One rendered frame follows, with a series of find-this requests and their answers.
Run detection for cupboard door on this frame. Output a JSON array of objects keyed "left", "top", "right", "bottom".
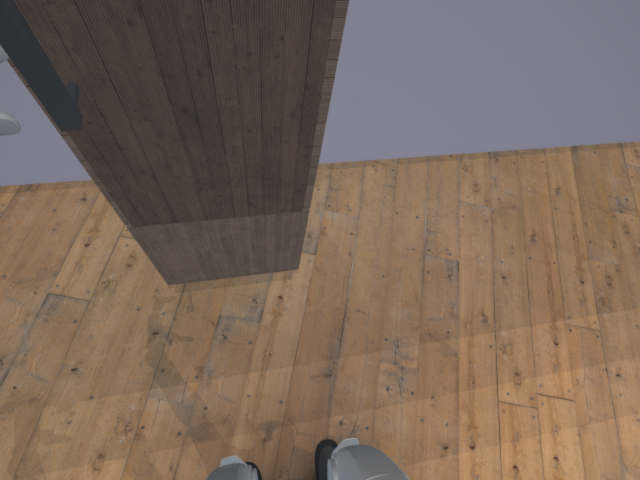
[{"left": 14, "top": 0, "right": 336, "bottom": 227}]

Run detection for robot right thigh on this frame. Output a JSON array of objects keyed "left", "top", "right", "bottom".
[{"left": 327, "top": 444, "right": 409, "bottom": 480}]

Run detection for right robot shin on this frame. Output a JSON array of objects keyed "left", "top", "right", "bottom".
[{"left": 327, "top": 438, "right": 360, "bottom": 480}]

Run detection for left robot hand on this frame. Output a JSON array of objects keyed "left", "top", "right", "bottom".
[{"left": 0, "top": 45, "right": 21, "bottom": 136}]

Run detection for handle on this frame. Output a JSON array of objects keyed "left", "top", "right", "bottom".
[{"left": 0, "top": 0, "right": 83, "bottom": 131}]

